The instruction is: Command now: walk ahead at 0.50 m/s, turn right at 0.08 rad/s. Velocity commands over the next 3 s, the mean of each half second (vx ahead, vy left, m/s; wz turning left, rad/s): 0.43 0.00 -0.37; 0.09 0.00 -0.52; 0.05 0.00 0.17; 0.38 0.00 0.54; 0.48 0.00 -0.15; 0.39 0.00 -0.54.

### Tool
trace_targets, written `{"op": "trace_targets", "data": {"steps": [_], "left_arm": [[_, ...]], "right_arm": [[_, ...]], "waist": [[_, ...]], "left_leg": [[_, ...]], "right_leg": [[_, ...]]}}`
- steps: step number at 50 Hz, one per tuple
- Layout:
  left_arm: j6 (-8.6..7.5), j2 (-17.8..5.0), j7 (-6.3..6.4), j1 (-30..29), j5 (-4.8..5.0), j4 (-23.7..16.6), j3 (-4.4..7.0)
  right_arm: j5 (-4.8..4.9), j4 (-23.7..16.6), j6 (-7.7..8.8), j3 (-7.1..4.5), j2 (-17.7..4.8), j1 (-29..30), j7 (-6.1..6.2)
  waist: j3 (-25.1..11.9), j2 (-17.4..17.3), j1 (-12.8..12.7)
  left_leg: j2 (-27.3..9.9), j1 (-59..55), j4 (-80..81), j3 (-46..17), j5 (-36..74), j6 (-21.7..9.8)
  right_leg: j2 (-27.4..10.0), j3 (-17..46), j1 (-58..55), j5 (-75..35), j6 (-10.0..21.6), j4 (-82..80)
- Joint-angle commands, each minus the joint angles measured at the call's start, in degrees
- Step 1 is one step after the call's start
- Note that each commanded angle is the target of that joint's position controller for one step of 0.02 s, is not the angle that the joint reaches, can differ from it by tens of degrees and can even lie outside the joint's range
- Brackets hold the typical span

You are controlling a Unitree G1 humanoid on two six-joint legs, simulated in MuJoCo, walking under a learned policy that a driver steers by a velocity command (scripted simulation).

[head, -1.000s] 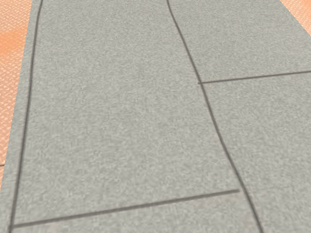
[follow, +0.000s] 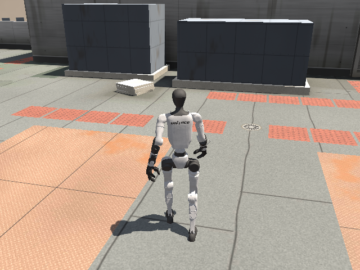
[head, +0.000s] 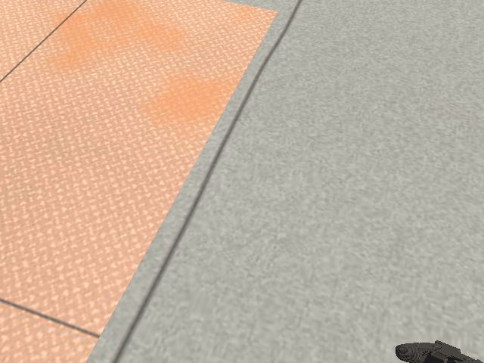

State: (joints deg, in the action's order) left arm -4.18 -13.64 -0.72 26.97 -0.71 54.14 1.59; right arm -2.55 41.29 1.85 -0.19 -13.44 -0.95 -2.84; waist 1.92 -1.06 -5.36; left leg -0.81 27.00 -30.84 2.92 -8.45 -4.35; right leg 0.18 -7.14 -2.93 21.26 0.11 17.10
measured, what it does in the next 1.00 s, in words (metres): walks ahead, turning right: left foot, then right foot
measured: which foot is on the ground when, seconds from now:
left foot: up 0.00-0.00, down 0.02-0.52, up 0.54-1.00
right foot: down 0.00-0.02, up 0.04-0.50, down 0.52-1.00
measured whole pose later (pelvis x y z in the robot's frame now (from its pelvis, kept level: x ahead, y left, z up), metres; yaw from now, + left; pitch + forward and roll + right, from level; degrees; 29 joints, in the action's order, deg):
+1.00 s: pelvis +0.33 -0.03 +0.01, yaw -31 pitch +1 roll +1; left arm 2.2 -15.8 0.0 13.7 -1.5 45.8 4.7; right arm -0.7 45.2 -2.4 -2.6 -14.9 -9.6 2.3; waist 1.7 0.0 -2.5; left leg 0.0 24.0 -45.1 -3.5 -22.1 1.6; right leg 9.3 8.3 18.7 5.7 5.4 24.2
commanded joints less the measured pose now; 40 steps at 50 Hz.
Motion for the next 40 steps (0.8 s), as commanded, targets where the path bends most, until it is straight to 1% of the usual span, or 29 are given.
{"op": "trace_targets", "data": {"steps": [1,2,3,4,5,6,7,8,9,12,15,17,19,20,22,23,24,25,26,27,28,29,30,31,32,33,35,37,40], "left_arm": [[-0.22,-8.5,0.30,-1.5,0.70,-2.8,1.38],[-0.39,-1.4,-0.15,1.7,1.94,-6.0,-0.36],[0.32,-7.5,0.76,0.7,0.75,-4.6,1.52],[0.59,-8.4,0.75,-2.7,0.53,-5.1,2.13],[0.57,-6.7,0.43,-4.2,0.73,-5.0,1.86],[1.10,-5.9,0.26,-4.4,0.48,-4.3,1.98],[1.94,-5.3,-0.11,-3.5,-0.43,-3.7,2.05],[2.66,-4.2,-0.54,-2.8,-0.78,-3.3,2.02],[3.11,-3.6,-0.93,-3.6,-0.79,-3.6,2.11],[3.73,-2.7,-1.76,-9.1,-0.93,-5.6,2.27],[3.72,-2.1,-2.34,-15.3,-0.92,-8.0,1.94],[3.39,-0.9,-2.70,-19.1,-1.02,-9.5,1.25],[3.22,-0.5,-2.98,-21.9,-1.26,-10.6,0.80],[3.20,-0.9,-3.04,-22.1,-1.40,-10.9,0.83],[3.13,-2.3,-2.83,-19.5,-1.90,-10.6,1.27],[2.99,-3.2,-2.54,-16.5,-2.08,-10.0,1.65],[2.56,-4.4,-2.19,-12.1,-2.27,-8.9,2.24],[1.76,-5.9,-1.46,-5.9,-2.76,-7.0,3.07],[1.16,-11.5,-0.50,-2.7,-2.77,-6.6,4.57],[2.04,-17.9,-0.16,-5.4,-1.18,-8.3,6.22],[3.11,-17.1,0.14,-3.9,1.45,-9.7,6.51],[3.78,-13.8,0.75,-8.6,1.40,-10.2,5.72],[4.27,-9.8,1.04,-12.2,1.34,-10.3,4.54],[4.46,-7.8,1.32,-13.8,1.40,-10.2,3.92],[4.53,-6.8,1.38,-14.8,1.16,-10.4,3.62],[4.33,-7.2,1.13,-14.9,0.62,-10.5,3.65],[3.88,-9.3,0.67,-14.8,0.06,-10.7,4.30],[4.05,-10.2,0.61,-14.5,-0.03,-11.0,4.68],[4.95,-10.5,0.81,-13.4,-0.04,-11.3,4.93]], "right_arm": [[-1.57,3.1,2.04,-3.56,-10.1,-20.2,1.97],[-2.36,3.4,2.00,-5.21,-16.7,-25.9,2.96],[0.21,3.7,1.20,-5.41,-15.8,-25.3,3.18],[0.82,3.4,1.13,-4.36,-12.1,-19.9,3.16],[0.98,3.3,1.59,-3.37,-8.2,-16.1,2.90],[1.02,3.5,2.11,-2.78,-6.0,-14.3,2.84],[1.26,4.0,2.55,-2.42,-4.7,-13.5,3.03],[1.17,4.4,3.06,-2.39,-4.5,-13.6,3.10],[1.28,4.9,3.66,-2.56,-4.8,-14.4,3.13],[1.70,6.5,4.52,-3.11,-5.7,-16.3,3.32],[1.49,7.9,4.47,-3.01,-5.1,-18.1,3.42],[1.66,8.3,4.36,-2.95,-5.3,-17.5,3.68],[1.84,9.2,4.10,-3.18,-6.6,-19.1,4.04],[1.88,9.7,3.88,-3.33,-7.2,-19.9,4.21],[2.02,9.9,3.23,-3.79,-8.5,-19.6,4.79],[2.08,9.9,2.75,-4.14,-9.4,-19.0,5.11],[2.13,9.6,2.14,-4.39,-9.9,-18.6,5.28],[2.49,9.2,1.65,-4.52,-10.1,-17.8,5.14],[2.34,7.8,1.61,-4.14,-8.2,-20.3,4.88],[3.27,5.6,1.00,-3.39,-3.9,-26.9,4.61],[1.65,5.6,0.51,-3.57,-6.8,-23.6,4.49],[1.96,4.8,0.36,-3.40,-6.1,-19.4,4.39],[1.60,4.6,0.29,-3.39,-6.1,-16.8,4.49],[0.80,3.9,-0.39,-3.54,-6.3,-15.4,4.54],[0.17,4.2,-1.52,-3.59,-6.2,-16.7,4.52],[0.08,4.4,-2.48,-3.53,-5.8,-17.6,4.52],[0.50,4.2,-3.32,-3.37,-4.8,-18.0,4.48],[0.58,3.3,-3.76,-3.47,-5.0,-15.8,4.60],[0.64,1.7,-4.34,-3.76,-6.0,-11.4,4.83]], "waist": [[-10.7,0.9,12.8],[-19.4,-12.0,12.7],[-19.6,-8.0,13.1],[-10.3,-4.5,10.4],[-5.1,-3.8,8.7],[-2.2,-4.1,7.3],[-0.7,-5.2,5.7],[-0.6,-5.0,5.0],[-0.5,-4.1,4.6],[1.1,-3.2,4.4],[2.8,-2.9,5.1],[4.3,-2.8,5.2],[3.7,-3.1,6.1],[3.0,-3.4,6.2],[0.9,-4.6,5.0],[-0.9,-5.1,3.9],[-3.6,-4.7,2.2],[-7.3,-2.0,-0.8],[-11.9,5.1,-1.0],[-20.2,15.1,4.2],[-24.9,5.6,0.6],[-16.8,3.4,1.7],[-8.7,0.8,3.5],[-5.3,1.3,5.1],[-4.8,2.0,6.2],[-5.7,2.1,6.7],[-7.3,2.3,7.2],[-7.4,3.5,6.5],[-6.3,5.6,4.7]], "left_leg": [[-4.1,-31.1,5.6,-5.6,-2.8,-4.2],[-23.3,-49.6,8.5,-30.1,-6.0,-9.8],[-25.4,-44.3,13.6,-37.9,-6.5,-11.4],[-22.1,-36.9,14.7,-28.3,-6.5,-9.7],[-19.2,-30.0,17.2,-21.6,-3.6,-7.9],[-16.6,-25.4,19.2,-16.4,-1.2,-5.7],[-14.7,-21.9,20.6,-12.5,1.1,-4.3],[-14.2,-20.4,21.4,-10.1,3.4,-4.0],[-14.1,-20.2,22.1,-8.4,6.0,-4.2],[-13.9,-21.4,23.7,-3.0,10.1,-4.5],[-12.8,-22.1,23.8,2.1,12.6,-4.4],[-11.6,-20.5,21.7,6.7,22.9,-3.7],[-11.8,-21.7,18.6,9.3,31.4,-3.1],[-12.3,-23.5,16.6,9.8,34.9,-2.6],[-12.8,-26.9,10.0,10.6,44.3,-1.6],[-12.9,-27.9,4.7,10.7,48.5,-1.2],[-12.7,-27.9,-3.4,10.6,48.1,-0.8],[-11.2,-25.2,-15.6,11.0,39.4,0.8],[-7.4,-14.1,-32.2,11.2,12.0,3.2],[3.6,4.0,-53.9,6.0,-30.2,6.2],[1.5,6.3,-54.8,-4.0,-26.2,6.3],[-0.9,8.2,-53.2,-4.8,-21.7,6.2],[-2.8,7.9,-47.2,-4.6,-18.4,6.2],[-3.8,6.3,-42.4,-5.2,-16.9,6.4],[-3.7,3.1,-39.9,-4.9,-15.5,6.6],[-3.0,0.9,-38.3,-4.6,-14.6,6.7],[-2.2,-0.2,-35.2,-4.5,-13.3,6.9],[-2.0,1.1,-32.0,-5.0,-11.9,7.2],[-1.7,3.9,-27.3,-6.1,-10.7,7.7]], "right_leg": [[-9.0,4.7,14.0,-38.0,6.1,23.9],[-0.7,1.1,34.4,-2.7,3.4,44.6],[1.2,8.0,39.0,8.3,4.0,52.7],[-2.0,10.5,40.7,4.2,4.6,53.1],[-3.9,10.1,39.7,0.3,4.6,50.3],[-5.0,9.8,37.6,-1.8,4.3,48.0],[-5.5,9.8,35.4,-3.2,3.7,46.7],[-5.3,9.4,34.0,-4.4,3.4,46.9],[-5.2,9.2,34.5,-5.7,3.1,47.1],[-6.1,8.7,40.2,-11.5,2.3,45.3],[-6.2,7.5,42.8,-17.4,1.7,37.9],[-4.9,4.6,38.9,-21.3,1.8,29.0],[-3.1,1.1,34.7,-22.7,2.7,22.7],[-2.3,0.3,33.3,-22.1,3.3,21.2],[0.1,-0.8,29.9,-18.1,5.1,19.3],[1.8,-1.2,27.0,-15.3,6.3,18.5],[3.3,-0.8,22.4,-14.4,7.6,16.2],[4.2,0.5,14.3,-20.3,9.1,10.0],[-5.7,11.2,2.3,-43.2,11.7,11.4],[-23.0,35.9,-13.2,-76.5,24.0,14.4],[-22.5,36.1,-11.1,-69.1,25.9,10.0],[-20.4,31.2,-3.6,-55.9,24.4,7.1],[-16.6,27.6,5.6,-48.0,21.0,3.9],[-13.3,25.2,10.8,-44.3,18.3,2.4],[-11.4,23.3,14.6,-42.1,16.8,1.3],[-10.2,22.5,16.5,-41.5,16.0,1.0],[-8.8,22.0,17.9,-39.0,15.2,0.7],[-7.9,23.4,18.2,-31.0,14.2,-0.2],[-7.1,27.4,17.4,-15.1,13.0,-2.1]]}}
